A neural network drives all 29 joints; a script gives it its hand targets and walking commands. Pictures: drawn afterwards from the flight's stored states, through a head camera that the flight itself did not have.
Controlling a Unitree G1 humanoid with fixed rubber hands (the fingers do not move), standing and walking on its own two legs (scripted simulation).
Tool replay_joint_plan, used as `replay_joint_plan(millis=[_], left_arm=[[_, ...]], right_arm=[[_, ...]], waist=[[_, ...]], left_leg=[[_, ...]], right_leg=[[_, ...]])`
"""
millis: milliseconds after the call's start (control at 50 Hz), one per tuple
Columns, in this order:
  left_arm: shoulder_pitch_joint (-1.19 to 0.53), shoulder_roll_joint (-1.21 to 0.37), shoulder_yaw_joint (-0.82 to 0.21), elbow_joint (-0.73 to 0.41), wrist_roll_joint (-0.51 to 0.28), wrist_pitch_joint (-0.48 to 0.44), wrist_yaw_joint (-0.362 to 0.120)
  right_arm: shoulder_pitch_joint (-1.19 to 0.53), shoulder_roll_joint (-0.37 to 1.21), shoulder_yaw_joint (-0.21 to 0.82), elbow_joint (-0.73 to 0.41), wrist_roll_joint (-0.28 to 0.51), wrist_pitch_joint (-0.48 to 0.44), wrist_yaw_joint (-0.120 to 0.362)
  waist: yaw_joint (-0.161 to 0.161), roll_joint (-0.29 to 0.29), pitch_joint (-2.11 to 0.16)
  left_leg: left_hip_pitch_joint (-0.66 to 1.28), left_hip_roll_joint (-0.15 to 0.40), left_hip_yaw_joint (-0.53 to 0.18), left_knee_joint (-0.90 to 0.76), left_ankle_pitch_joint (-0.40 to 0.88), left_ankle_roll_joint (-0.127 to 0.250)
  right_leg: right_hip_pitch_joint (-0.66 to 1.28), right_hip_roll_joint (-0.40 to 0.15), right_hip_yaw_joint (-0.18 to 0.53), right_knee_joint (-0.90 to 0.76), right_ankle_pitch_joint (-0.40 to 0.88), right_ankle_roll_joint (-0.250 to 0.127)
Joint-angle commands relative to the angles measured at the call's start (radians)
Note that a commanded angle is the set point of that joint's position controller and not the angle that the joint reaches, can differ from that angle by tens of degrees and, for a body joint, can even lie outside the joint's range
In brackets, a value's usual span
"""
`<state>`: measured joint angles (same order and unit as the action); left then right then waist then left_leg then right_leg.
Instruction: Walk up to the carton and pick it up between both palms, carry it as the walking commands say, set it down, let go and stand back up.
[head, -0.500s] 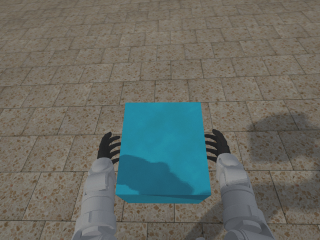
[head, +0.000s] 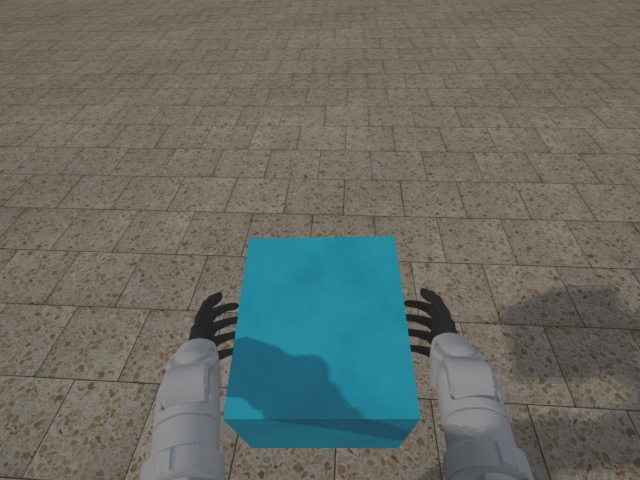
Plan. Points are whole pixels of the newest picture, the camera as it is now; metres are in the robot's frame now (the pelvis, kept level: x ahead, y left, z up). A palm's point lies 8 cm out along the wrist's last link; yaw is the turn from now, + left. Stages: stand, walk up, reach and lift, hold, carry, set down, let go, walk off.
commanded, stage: reach and lift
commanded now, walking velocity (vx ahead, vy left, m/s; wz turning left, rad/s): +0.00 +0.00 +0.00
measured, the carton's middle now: (322, 342) +0.35 +0.03 -0.06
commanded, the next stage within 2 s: hold in 1.50 s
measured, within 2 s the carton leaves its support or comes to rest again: neither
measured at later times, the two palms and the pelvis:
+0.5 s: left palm (197, 331) +0.28 +0.18 +0.07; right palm (459, 350) +0.27 -0.13 +0.06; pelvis +0.01 +0.03 +0.01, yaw -2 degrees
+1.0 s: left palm (210, 307) +0.31 +0.17 +0.09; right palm (469, 326) +0.30 -0.15 +0.07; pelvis -0.02 +0.00 +0.01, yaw +0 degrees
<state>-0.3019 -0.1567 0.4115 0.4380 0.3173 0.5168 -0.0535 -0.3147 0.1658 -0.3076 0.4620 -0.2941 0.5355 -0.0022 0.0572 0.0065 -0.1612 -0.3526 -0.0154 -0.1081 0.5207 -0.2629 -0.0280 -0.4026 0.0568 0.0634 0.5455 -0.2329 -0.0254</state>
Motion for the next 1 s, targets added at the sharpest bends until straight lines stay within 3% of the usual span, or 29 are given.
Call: replay_joint_plan(millis=[0,40,60,100,140,240,260,320,340,360,380,420,440,460,480,500,520,560,580,600,680,700,720,780,820,860,900,960,980], left_arm=[[-0.602,-0.95,-0.65,-0.023,-0.27,0.04,-0.282],[-0.76,-0.944,-0.732,-0.12,-0.326,0.04,-0.287],[-0.708,-0.974,-0.723,-0.123,-0.314,0.049,-0.285],[-0.763,-0.964,-0.813,-0.252,-0.372,0.049,-0.269],[-0.691,-0.955,-0.8,-0.237,-0.355,0.061,-0.255],[-0.452,-0.952,-0.707,-0.145,-0.305,0.111,-0.209],[-0.449,-1.014,-0.749,-0.152,-0.32,0.124,-0.204],[-0.366,-1.014,-0.717,-0.154,-0.294,0.164,-0.18],[-0.344,-1.042,-0.734,-0.149,-0.296,0.183,-0.173],[-0.298,-0.932,-0.66,-0.19,-0.277,0.177,-0.144],[-0.343,-1.061,-0.793,-0.268,-0.326,0.179,-0.159],[-0.415,-1.017,-0.745,-0.236,-0.34,0.194,-0.16],[-0.457,-1.017,-0.778,-0.281,-0.365,0.195,-0.167],[-0.426,-0.99,-0.691,-0.179,-0.303,0.211,-0.163],[-0.5,-1.005,-0.69,-0.176,-0.314,0.211,-0.163],[-0.599,-1.004,-0.709,-0.182,-0.347,0.201,-0.17],[-0.625,-0.987,-0.698,-0.192,-0.327,0.192,-0.176],[-0.715,-0.977,-0.686,-0.192,-0.324,0.177,-0.186],[-0.679,-1.006,-0.669,-0.119,-0.337,0.175,-0.203],[-0.715,-0.953,-0.643,-0.108,-0.299,0.181,-0.202],[-1.112,-0.95,-0.746,-0.209,-0.37,0.103,-0.233],[-1.032,-0.927,-0.685,-0.13,-0.351,0.12,-0.237],[-0.997,-0.915,-0.646,-0.064,-0.325,0.113,-0.245],[-0.905,-0.834,-0.468,0.092,-0.263,0.117,-0.269],[-0.931,-0.85,-0.438,0.138,-0.257,0.113,-0.291],[-0.818,-0.838,-0.401,0.156,-0.223,0.122,-0.295],[-0.734,-0.916,-0.485,0.1,-0.249,0.137,-0.293],[-0.594,-0.928,-0.508,0.05,-0.247,0.176,-0.288],[-0.561,-0.866,-0.509,0.031,-0.243,0.173,-0.285]], right_arm=[[-0.597,0.966,0.587,-0.096,0.238,0.004,0.241],[-0.598,0.972,0.582,-0.121,0.258,0.009,0.231],[-0.581,1.002,0.605,-0.139,0.264,0.012,0.23],[-0.543,1.012,0.64,-0.179,0.313,0.026,0.23],[-0.507,1.006,0.61,-0.125,0.293,0.061,0.245],[-0.467,0.928,0.604,-0.144,0.287,0.103,0.292],[-0.459,0.945,0.682,-0.216,0.331,0.097,0.298],[-0.442,0.863,0.635,-0.216,0.307,0.137,0.319],[-0.419,0.847,0.658,-0.241,0.334,0.135,0.326],[-0.395,0.716,0.579,-0.235,0.278,0.144,0.311],[-0.452,0.878,0.743,-0.349,0.357,0.144,0.327],[-0.422,0.8,0.662,-0.268,0.32,0.169,0.324],[-0.446,0.81,0.686,-0.337,0.313,0.171,0.315],[-0.562,0.813,0.685,-0.327,0.317,0.173,0.316],[-0.577,0.767,0.658,-0.304,0.32,0.168,0.321],[-0.583,0.782,0.627,-0.252,0.301,0.16,0.32],[-0.669,0.82,0.653,-0.284,0.317,0.149,0.318],[-0.667,0.827,0.625,-0.22,0.313,0.155,0.313],[-0.727,0.825,0.623,-0.256,0.304,0.147,0.308],[-0.69,0.87,0.579,-0.149,0.29,0.161,0.308],[-0.848,0.925,0.545,-0.101,0.295,0.113,0.322],[-0.785,0.948,0.531,-0.01,0.273,0.136,0.316],[-0.793,0.955,0.517,-0.002,0.263,0.126,0.308],[-0.823,0.985,0.455,0.097,0.227,0.14,0.296],[-0.817,1.022,0.427,0.137,0.221,0.139,0.289],[-0.867,1.006,0.458,0.034,0.261,0.134,0.281],[-0.789,0.964,0.482,-0.024,0.277,0.124,0.269],[-0.623,0.986,0.516,-0.08,0.27,0.168,0.266],[-0.624,0.965,0.553,-0.12,0.277,0.165,0.266]], waist=[[-0.078,-0.012,-0.217],[-0.13,0.027,-0.239],[-0.098,0.05,-0.291],[-0.118,0.038,-0.345],[-0.122,0.034,-0.33],[-0.059,-0.026,-0.24],[-0.06,0.053,-0.277],[-0.042,0.062,-0.153],[-0.046,0.156,-0.158],[-0.047,0.054,-0.032],[-0.018,0.065,-0.184],[-0.062,0.077,-0.012],[-0.073,-0.017,-0.04],[-0.016,0.015,-0.011],[-0.051,0.074,0.042],[-0.092,0.034,0.033],[-0.05,0.016,-0.005],[-0.066,0.058,0.047],[-0.094,0.002,0.048],[-0.055,0.054,0.026],[-0.1,0.069,-0.223],[-0.1,-0.039,-0.166],[-0.075,-0.012,-0.149],[-0.012,-0.128,-0.107],[-0.021,-0.1,-0.093],[0.018,-0.067,-0.06],[-0.025,-0.007,-0.147],[-0.059,0.022,-0.201],[-0.024,-0.041,-0.129]], left_leg=[[0.064,-0.107,0.065,-0.098,0.129,0.031],[0.089,-0.103,0.063,-0.079,0.095,0.02],[0.069,-0.104,0.061,-0.09,0.125,0.015],[0.161,-0.101,0.038,-0.086,0.292,0.019],[0.181,-0.083,0.026,-0.093,0.238,0.01],[0.24,-0.056,0.014,-0.137,0.428,0.002],[0.269,-0.075,0.028,-0.159,0.47,-0.012],[0.333,-0.034,0.0,-0.186,0.538,-0.032],[0.347,-0.042,0.005,-0.186,0.559,-0.05],[0.342,-0.022,-0.007,-0.212,0.582,-0.037],[0.419,-0.044,0.0,-0.194,0.609,-0.03],[0.316,-0.038,0.008,-0.236,0.497,-0.028],[0.325,-0.047,0.012,-0.216,0.414,-0.012],[0.242,-0.062,0.025,-0.233,0.234,0.003],[0.169,-0.041,0.009,-0.268,0.149,0.005],[0.169,-0.035,0.004,-0.272,0.123,0.014],[0.186,-0.052,0.009,-0.247,0.046,0.026],[0.117,-0.035,0.003,-0.271,-0.119,0.041],[0.149,-0.033,0.01,-0.27,-0.126,0.045],[0.136,-0.056,0.037,-0.248,-0.074,0.038],[0.176,-0.045,0.035,-0.218,-0.159,0.027],[0.159,-0.044,0.039,-0.213,-0.175,0.039],[0.122,-0.049,0.048,-0.223,-0.179,0.038],[0.186,-0.074,0.095,-0.16,-0.12,0.047],[0.14,-0.09,0.103,-0.149,-0.123,0.053],[0.112,-0.094,0.109,-0.159,-0.054,0.052],[0.17,-0.09,0.076,-0.182,0.164,0.04],[0.277,-0.079,0.06,-0.191,0.252,0.033],[0.259,-0.085,0.06,-0.207,0.219,0.036]], right_leg=[[0.367,0.016,0.003,-0.122,0.223,0.057],[0.344,0.017,0.004,-0.124,0.174,0.046],[0.427,0.008,0.016,-0.123,0.231,0.042],[0.46,0.026,-0.007,-0.113,0.384,0.041],[0.457,0.042,-0.017,-0.108,0.301,0.031],[0.433,0.055,-0.019,-0.146,0.39,0.035],[0.495,0.055,-0.014,-0.159,0.432,0.03],[0.413,0.063,-0.016,-0.183,0.322,0.016],[0.413,0.053,0.001,-0.198,0.321,0.006],[0.345,0.061,-0.014,-0.216,0.274,0.018],[0.427,0.068,-0.002,-0.225,0.335,0.021],[0.388,0.056,-0.003,-0.236,0.265,0.01],[0.427,0.058,-0.012,-0.233,0.255,0.012],[0.467,0.04,0.007,-0.229,0.174,0.011],[0.469,0.055,-0.019,-0.202,0.125,0.017],[0.455,0.046,-0.009,-0.199,0.148,0.015],[0.443,0.036,-0.008,-0.197,0.083,0.019],[0.458,0.035,-0.015,-0.166,0.014,0.02],[0.416,0.026,-0.015,-0.186,-0.019,0.013],[0.437,0.015,-0.008,-0.193,-0.009,0.015],[0.425,0.029,-0.014,-0.154,-0.085,0.019],[0.419,0.026,-0.015,-0.163,-0.146,0.027],[0.441,0.013,-0.007,-0.184,-0.149,0.021],[0.366,-0.027,0.053,-0.266,-0.291,0.031],[0.379,-0.029,0.051,-0.269,-0.301,0.032],[0.428,-0.054,0.072,-0.275,-0.165,0.053],[0.485,-0.038,0.044,-0.223,0.215,0.045],[0.543,-0.018,0.047,-0.209,0.356,0.036],[0.513,-0.018,0.033,-0.222,0.364,0.057]])
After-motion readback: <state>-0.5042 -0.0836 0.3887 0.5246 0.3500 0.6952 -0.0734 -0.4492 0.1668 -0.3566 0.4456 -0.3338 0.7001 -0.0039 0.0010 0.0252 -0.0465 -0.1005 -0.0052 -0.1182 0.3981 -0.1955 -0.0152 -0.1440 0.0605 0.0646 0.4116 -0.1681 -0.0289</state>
